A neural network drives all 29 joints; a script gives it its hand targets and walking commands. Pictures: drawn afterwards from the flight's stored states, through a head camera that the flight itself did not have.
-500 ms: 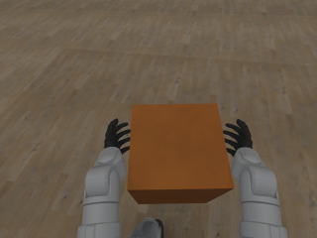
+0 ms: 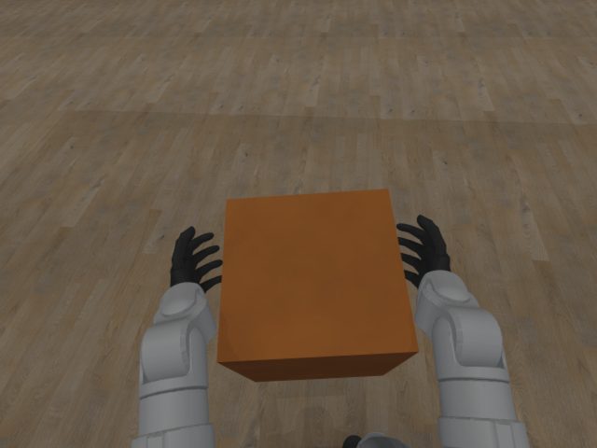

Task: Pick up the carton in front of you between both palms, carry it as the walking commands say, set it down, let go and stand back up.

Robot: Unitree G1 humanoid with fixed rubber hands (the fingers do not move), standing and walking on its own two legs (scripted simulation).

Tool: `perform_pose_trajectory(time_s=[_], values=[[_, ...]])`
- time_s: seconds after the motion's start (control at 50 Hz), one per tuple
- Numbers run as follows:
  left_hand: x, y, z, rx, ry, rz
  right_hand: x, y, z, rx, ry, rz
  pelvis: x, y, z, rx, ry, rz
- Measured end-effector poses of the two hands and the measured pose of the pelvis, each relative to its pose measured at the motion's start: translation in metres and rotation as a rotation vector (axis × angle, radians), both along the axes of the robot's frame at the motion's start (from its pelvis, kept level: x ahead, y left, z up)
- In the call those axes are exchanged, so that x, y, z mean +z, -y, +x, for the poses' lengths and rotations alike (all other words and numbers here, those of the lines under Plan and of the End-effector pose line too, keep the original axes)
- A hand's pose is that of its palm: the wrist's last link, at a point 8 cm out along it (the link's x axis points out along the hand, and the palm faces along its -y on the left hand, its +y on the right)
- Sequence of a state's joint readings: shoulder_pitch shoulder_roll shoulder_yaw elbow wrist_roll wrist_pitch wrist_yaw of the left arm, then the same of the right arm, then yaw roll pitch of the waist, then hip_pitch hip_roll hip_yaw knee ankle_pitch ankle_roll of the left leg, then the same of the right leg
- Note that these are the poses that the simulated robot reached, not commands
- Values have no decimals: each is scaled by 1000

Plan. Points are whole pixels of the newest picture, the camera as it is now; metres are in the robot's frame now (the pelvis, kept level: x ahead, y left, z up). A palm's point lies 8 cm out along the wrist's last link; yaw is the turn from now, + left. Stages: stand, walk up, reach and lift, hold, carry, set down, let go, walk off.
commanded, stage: carry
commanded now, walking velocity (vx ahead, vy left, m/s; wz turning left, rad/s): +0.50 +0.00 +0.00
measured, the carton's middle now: (313, 297) +0.33 -0.01 -0.01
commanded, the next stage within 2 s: none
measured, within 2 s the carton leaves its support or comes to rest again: neither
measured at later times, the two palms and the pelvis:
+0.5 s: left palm (191, 159) +0.54 +0.17 +0.10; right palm (378, 142) +0.54 -0.13 +0.10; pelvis +0.30 +0.02 +0.01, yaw -1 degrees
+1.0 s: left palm (222, 65) +0.82 +0.14 +0.11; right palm (366, 57) +0.82 -0.16 +0.10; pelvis +0.60 -0.01 +0.01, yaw +0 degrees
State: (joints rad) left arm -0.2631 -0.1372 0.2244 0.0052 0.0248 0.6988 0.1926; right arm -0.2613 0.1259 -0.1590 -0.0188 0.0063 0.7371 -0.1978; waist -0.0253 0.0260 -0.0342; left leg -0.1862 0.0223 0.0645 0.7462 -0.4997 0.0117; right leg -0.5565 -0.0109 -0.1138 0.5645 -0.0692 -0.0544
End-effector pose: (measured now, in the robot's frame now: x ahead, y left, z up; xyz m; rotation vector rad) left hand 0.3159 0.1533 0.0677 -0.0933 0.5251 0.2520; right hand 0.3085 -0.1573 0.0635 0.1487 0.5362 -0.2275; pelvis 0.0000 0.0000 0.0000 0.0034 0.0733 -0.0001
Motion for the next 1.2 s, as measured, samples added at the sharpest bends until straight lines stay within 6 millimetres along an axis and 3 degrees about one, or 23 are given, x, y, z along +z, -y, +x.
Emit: perform_pose_trajectory(time_s=[0.06, 0.14, 0.3, 0.4, 0.5, 0.58, 0.68, 0.86, 1.02, 1.1, 1.2], values=[[13, 5, 31, 15, -14, 2, 10, 7, 44, 24, -15, -35, 10, 10, 33, 14, -6, 7], [31, 8, 61, 38, -35, -22, 28, 7, 87, 32, -40, -1, 30, 18, 75, 25, -17, 35], [63, 8, 124, -11, -10, -7, 56, 3, 148, 55, -12, -3, 42, 14, 167, 12, -19, 48], [55, 0, 168, -49, -41, -17, 53, -8, 183, 65, -37, -11, 34, -1, 234, 7, -9, 25], [28, -19, 220, -73, -68, -55, 37, -28, 228, 66, -64, -34, 13, -22, 304, -25, 8, 20], [20, -21, 254, -115, -160, -57, 28, -31, 247, 23, -154, -23, 21, -33, 343, -44, 6, 3], [31, -20, 301, -157, -174, -50, 39, -31, 283, -12, -172, -29, 36, -38, 392, -39, 7, -21], [49, -16, 401, -107, -89, -51, 59, -25, 400, 39, -87, -35, 34, -23, 499, -24, 11, -20], [35, 16, 518, -71, -77, -9, 31, 6, 526, 67, -72, 7, 6, 12, 613, 10, 24, -23], [34, 20, 555, -36, -141, -20, 32, 10, 574, 106, -136, 7, 20, 24, 651, 31, 12, -4], [50, 21, 601, -10, -135, -22, 47, 11, 628, 136, -129, 1, 36, 30, 705, 27, 6, 14]])
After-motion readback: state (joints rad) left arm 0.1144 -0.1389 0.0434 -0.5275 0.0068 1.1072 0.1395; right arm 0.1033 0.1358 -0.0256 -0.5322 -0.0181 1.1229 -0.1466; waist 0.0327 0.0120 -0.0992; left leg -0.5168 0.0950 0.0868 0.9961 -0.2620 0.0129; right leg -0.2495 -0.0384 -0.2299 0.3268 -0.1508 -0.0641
